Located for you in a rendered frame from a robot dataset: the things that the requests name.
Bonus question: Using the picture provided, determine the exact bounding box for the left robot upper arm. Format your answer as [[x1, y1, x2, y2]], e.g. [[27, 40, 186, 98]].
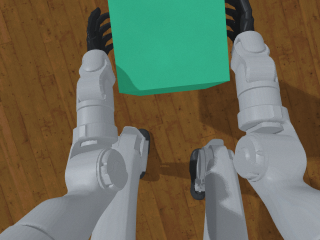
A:
[[0, 148, 129, 240]]

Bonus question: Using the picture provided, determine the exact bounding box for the left robot hand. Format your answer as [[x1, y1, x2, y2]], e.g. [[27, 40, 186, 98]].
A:
[[86, 7, 114, 55]]

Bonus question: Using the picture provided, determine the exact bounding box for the left robot forearm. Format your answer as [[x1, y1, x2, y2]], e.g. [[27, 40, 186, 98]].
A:
[[65, 49, 118, 181]]

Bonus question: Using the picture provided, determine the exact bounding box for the left robot thigh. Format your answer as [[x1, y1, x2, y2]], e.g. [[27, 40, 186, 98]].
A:
[[90, 133, 149, 240]]

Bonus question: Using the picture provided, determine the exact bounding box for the right robot hand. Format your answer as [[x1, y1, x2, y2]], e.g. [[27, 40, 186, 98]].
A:
[[224, 0, 255, 44]]

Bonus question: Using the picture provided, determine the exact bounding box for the right robot foot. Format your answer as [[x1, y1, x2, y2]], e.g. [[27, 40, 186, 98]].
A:
[[189, 148, 205, 200]]

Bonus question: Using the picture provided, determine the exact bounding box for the carton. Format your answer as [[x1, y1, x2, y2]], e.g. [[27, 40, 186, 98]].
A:
[[108, 0, 230, 96]]

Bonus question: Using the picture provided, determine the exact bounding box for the right robot upper arm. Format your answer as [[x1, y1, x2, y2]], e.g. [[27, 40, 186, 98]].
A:
[[233, 132, 320, 240]]

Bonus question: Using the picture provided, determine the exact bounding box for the right robot forearm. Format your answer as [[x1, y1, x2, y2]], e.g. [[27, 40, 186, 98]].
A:
[[230, 31, 307, 167]]

